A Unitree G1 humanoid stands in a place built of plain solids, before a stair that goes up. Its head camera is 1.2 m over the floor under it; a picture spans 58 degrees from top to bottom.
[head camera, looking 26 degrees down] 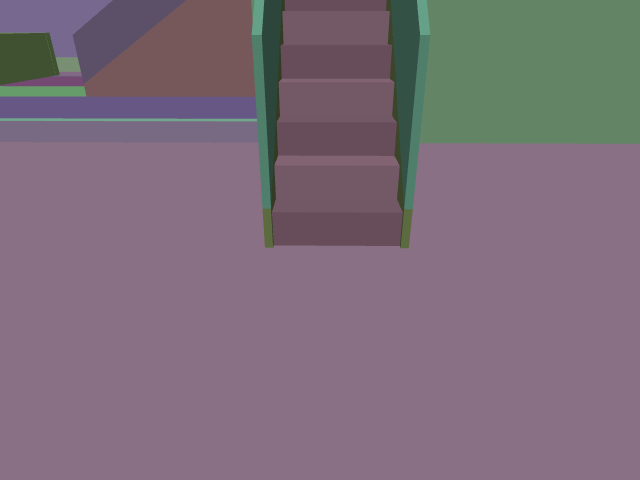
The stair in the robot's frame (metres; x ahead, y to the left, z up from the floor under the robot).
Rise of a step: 0.22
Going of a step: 0.23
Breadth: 0.78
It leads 1 degrees to the right of straight ahead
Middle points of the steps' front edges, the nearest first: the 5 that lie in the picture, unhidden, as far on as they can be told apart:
2.38 -0.10 0.22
2.61 -0.10 0.44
2.84 -0.11 0.66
3.07 -0.11 0.88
3.30 -0.11 1.10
